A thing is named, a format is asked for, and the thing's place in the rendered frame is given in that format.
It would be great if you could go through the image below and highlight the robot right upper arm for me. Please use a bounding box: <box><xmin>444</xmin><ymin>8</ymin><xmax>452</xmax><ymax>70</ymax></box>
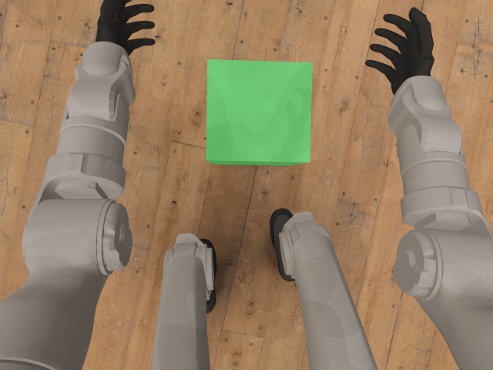
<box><xmin>393</xmin><ymin>227</ymin><xmax>493</xmax><ymax>370</ymax></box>

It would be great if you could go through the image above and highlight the robot left upper arm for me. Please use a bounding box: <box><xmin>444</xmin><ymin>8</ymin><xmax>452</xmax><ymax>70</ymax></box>
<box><xmin>0</xmin><ymin>199</ymin><xmax>132</xmax><ymax>370</ymax></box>

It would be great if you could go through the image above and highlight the right robot hand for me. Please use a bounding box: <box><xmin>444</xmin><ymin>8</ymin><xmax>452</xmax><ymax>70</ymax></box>
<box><xmin>365</xmin><ymin>7</ymin><xmax>434</xmax><ymax>94</ymax></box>

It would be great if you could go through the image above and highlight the robot left foot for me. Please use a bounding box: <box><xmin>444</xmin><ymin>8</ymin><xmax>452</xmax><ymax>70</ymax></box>
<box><xmin>200</xmin><ymin>239</ymin><xmax>216</xmax><ymax>314</ymax></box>

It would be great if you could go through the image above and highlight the left robot hand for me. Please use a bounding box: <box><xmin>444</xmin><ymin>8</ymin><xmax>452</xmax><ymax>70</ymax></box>
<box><xmin>96</xmin><ymin>0</ymin><xmax>156</xmax><ymax>56</ymax></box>

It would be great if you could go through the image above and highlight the right robot thigh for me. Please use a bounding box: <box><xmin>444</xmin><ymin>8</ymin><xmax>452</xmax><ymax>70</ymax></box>
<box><xmin>279</xmin><ymin>220</ymin><xmax>378</xmax><ymax>370</ymax></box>

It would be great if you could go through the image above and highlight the carton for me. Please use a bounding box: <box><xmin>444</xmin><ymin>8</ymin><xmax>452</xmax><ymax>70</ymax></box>
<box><xmin>206</xmin><ymin>59</ymin><xmax>312</xmax><ymax>166</ymax></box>

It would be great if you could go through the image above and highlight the robot right forearm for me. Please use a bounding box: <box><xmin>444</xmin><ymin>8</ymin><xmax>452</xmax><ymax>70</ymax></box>
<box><xmin>388</xmin><ymin>76</ymin><xmax>493</xmax><ymax>240</ymax></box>

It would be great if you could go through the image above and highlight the robot left forearm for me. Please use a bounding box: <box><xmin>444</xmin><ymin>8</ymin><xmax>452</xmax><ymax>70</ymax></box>
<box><xmin>22</xmin><ymin>42</ymin><xmax>136</xmax><ymax>270</ymax></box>

